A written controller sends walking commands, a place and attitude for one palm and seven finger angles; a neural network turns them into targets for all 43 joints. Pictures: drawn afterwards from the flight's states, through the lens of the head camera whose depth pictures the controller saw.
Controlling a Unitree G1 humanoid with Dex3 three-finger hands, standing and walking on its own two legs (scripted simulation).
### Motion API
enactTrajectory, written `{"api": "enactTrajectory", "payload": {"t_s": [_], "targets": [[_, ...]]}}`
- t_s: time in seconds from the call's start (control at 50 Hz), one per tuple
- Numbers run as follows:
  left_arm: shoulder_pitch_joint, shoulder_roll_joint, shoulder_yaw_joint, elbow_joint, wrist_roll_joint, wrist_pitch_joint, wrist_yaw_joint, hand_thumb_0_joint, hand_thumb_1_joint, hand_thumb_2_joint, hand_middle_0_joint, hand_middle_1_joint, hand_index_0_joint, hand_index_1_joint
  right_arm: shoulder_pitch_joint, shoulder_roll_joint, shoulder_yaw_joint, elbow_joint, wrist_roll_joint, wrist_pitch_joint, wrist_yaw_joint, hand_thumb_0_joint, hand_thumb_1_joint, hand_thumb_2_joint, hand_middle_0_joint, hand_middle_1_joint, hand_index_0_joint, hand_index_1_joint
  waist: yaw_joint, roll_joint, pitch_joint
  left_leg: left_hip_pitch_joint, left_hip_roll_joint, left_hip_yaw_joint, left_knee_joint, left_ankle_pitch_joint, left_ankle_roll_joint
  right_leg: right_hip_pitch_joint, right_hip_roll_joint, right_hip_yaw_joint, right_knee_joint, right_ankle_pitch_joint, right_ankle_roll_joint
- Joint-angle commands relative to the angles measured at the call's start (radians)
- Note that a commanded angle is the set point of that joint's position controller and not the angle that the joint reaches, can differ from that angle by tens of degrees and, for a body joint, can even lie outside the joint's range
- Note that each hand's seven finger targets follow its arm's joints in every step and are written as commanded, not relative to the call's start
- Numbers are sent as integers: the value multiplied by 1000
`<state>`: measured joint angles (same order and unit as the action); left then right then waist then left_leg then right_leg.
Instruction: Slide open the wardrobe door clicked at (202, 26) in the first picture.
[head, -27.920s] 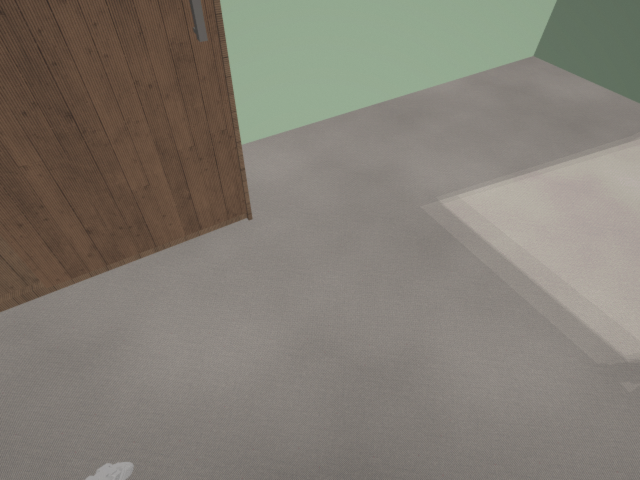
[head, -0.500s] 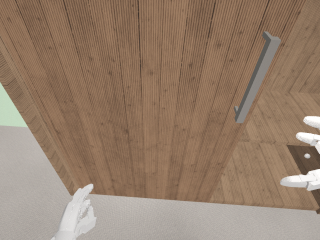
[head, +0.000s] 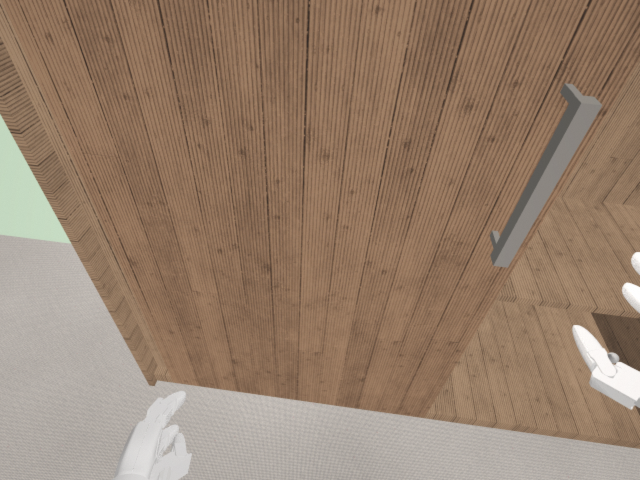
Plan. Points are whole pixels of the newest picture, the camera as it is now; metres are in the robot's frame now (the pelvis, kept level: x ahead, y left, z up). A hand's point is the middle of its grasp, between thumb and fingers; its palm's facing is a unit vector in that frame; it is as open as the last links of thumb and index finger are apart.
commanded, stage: draw the hand back to the body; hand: right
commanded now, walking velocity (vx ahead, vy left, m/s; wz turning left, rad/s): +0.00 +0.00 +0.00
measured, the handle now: (530, 185) +0.46 -0.30 +0.17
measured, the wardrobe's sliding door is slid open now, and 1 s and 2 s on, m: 0.70 0.70 0.70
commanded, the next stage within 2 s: step back with the hand held close in 0.48 s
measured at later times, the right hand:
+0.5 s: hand (571, 350) +0.21 -0.23 +0.16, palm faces +0.44 +0.81 -0.38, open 7.5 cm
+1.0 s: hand (597, 369) +0.19 -0.25 +0.16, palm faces +0.36 +0.81 -0.47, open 7.4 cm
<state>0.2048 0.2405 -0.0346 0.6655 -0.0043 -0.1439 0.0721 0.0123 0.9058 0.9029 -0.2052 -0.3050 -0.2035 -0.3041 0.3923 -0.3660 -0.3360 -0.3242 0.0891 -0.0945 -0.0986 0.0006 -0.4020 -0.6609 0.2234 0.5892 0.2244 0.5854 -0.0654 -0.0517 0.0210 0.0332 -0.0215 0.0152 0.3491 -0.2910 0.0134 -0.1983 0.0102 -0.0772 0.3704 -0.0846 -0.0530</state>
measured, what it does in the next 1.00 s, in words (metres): stands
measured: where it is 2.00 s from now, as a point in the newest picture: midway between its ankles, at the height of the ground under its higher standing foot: outside the picture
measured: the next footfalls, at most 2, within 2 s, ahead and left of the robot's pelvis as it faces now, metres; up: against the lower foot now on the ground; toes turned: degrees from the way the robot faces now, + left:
left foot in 1.66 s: -0.13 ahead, +0.05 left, +0.00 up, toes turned +1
right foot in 1.78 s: +0.00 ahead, -0.20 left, +0.00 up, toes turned +0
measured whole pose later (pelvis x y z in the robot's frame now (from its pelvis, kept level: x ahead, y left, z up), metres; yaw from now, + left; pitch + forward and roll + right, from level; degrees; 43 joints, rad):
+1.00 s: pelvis -0.01 +0.01 -0.01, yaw +0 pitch -1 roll +2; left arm 0.19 0.26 0.00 0.53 -0.02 0.05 0.09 0.01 0.91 0.90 -0.20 -0.30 -0.20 -0.30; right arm 0.55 -0.44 -0.38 -0.48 0.09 -0.13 -0.10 0.01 -0.89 -0.90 0.21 0.30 0.21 0.30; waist -0.02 -0.04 0.00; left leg -0.12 -0.06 0.03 0.45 -0.31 0.02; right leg -0.36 -0.03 -0.07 0.49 -0.12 -0.04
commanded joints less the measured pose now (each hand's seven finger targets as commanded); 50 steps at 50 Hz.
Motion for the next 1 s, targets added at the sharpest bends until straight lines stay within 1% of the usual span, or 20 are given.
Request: {"api": "enactTrajectory", "payload": {"t_s": [0.0,0.08,0.1,0.16,0.22,0.28,0.54,0.58,0.6,0.62,0.64,0.68,0.72,0.76,0.8,0.84,0.86,0.9,0.92,0.98], "targets": [[-166,112,50,-181,-1,-50,12,0,900,900,-200,-300,-200,-300,-68,-205,-128,-257,2,-64,-15,0,-755,-830,205,385,205,385,-8,-16,-78,-238,13,-13,-113,74,8,229,-49,93,-50,-79,23],[-169,101,51,-188,-1,-43,10,0,900,900,-200,-300,-200,-300,-8,-163,-88,-285,6,-53,-10,0,-900,-900,200,300,200,300,-5,-34,-46,-240,19,-16,-114,111,6,228,-48,78,-32,-27,20],[-165,109,50,-187,2,-41,11,0,900,900,-200,-300,-200,-300,-35,-197,-116,-294,1,-54,-13,0,-900,-900,200,300,200,300,-7,-18,-67,-240,16,-13,-115,119,5,234,-44,81,-31,-20,20],[-166,107,52,-184,1,-31,17,0,900,900,-200,-300,-200,-300,-39,-206,-129,-270,4,-47,-14,0,-900,-900,200,300,200,300,-9,19,-64,-237,17,-15,-121,149,1,236,-43,72,-22,8,14],[-168,95,48,-183,1,-21,18,0,900,900,-200,-300,-200,-300,-38,-175,-103,-264,8,-41,-11,0,-900,-900,200,300,200,300,-6,-17,-57,-239,21,-17,-111,178,0,246,-40,68,-16,34,14],[-171,96,49,-188,2,-13,20,0,900,900,-200,-300,-200,-300,-23,-174,-103,-253,14,-31,-7,0,-900,-900,200,300,200,300,-9,17,-57,-224,27,-22,-112,227,-5,238,-35,61,-9,57,9],[-179,90,47,-197,2,21,17,0,900,900,-200,-300,-200,-300,-18,-198,-124,-274,14,-18,3,0,-900,-900,200,300,200,300,-16,30,-104,-189,38,-22,-86,414,-22,243,-20,43,20,145,4],[-180,89,49,-193,0,28,20,0,900,900,-200,-300,-200,-300,-57,-210,-132,-279,19,-16,2,0,-900,-900,200,300,200,300,-10,38,-107,-172,49,-30,-78,487,-30,233,-18,36,29,156,3],[-180,111,47,-225,-6,57,18,0,900,900,-200,-300,-200,-300,-182,-339,-240,-358,-3,-64,-14,0,-900,-900,200,300,200,300,20,62,-29,-298,97,-72,-112,605,-96,186,-36,40,128,154,-22],[-184,87,42,-201,1,78,21,0,900,900,-200,-300,-200,-300,-79,-259,-186,-248,-4,-64,-7,0,-900,-900,200,300,200,300,27,139,-36,-283,115,-43,-83,731,-121,152,-31,36,167,178,-25],[-170,89,47,-216,-1,94,18,0,900,900,-200,-300,-200,-300,-30,-225,-159,-224,-13,-64,-2,0,-900,-900,200,300,200,300,27,170,-80,-254,120,-33,-48,837,-139,140,-24,23,182,197,-26],[-159,97,55,-242,-7,117,20,0,900,900,-200,-300,-200,-300,18,-223,-163,-261,-13,-75,-3,0,-900,-900,200,300,200,300,35,117,-165,-206,108,-6,46,970,-156,165,-17,1,175,296,-35],[-146,106,62,-264,-15,138,17,0,900,900,-200,-300,-200,-300,55,-217,-159,-324,-11,-74,-6,0,-900,-900,200,300,200,300,39,28,-233,-216,84,0,112,887,-151,218,-36,12,151,414,-43],[-147,109,63,-283,-16,149,16,0,900,900,-200,-300,-200,-300,100,-229,-176,-334,-7,-66,-12,0,-900,-900,200,300,200,300,29,-9,-231,-251,59,2,110,664,-129,214,-68,39,140,445,-39],[-145,108,64,-299,-19,156,12,0,900,900,-200,-300,-200,-300,113,-229,-179,-336,-6,-61,-14,0,-900,-900,200,300,200,300,34,9,-159,-280,54,-15,48,491,-102,124,-82,55,131,344,-22],[-146,99,61,-305,-19,158,15,0,900,900,-200,-300,-200,-300,124,-259,-205,-324,-2,-73,-20,0,-900,-900,200,300,200,300,40,32,-117,-312,79,-45,-1,441,-88,81,-73,56,128,207,-13],[-145,103,64,-303,-17,159,18,0,900,900,-200,-300,-200,-300,112,-283,-226,-347,-1,-84,-25,0,-900,-900,200,300,200,300,40,17,-129,-299,96,-56,-2,481,-90,73,-69,51,132,194,-11],[-136,91,65,-303,-23,152,18,0,900,900,-200,-300,-200,-300,114,-276,-217,-334,3,-93,-32,0,-900,-900,200,300,200,300,37,118,-148,-299,120,-72,-11,515,-111,72,-63,42,155,130,-4],[-132,95,67,-303,-24,148,21,0,900,900,-200,-300,-200,-300,107,-273,-212,-339,3,-97,-36,0,-900,-900,200,300,200,300,41,122,-141,-316,124,-73,-17,447,-100,68,-61,44,148,78,0],[-130,108,65,-299,-20,127,30,0,900,900,-200,-300,-200,-300,105,-269,-204,-358,2,-111,-45,0,-900,-900,200,300,200,300,44,4,-110,-346,87,-60,-11,211,-67,56,-90,94,74,4,-5]]}}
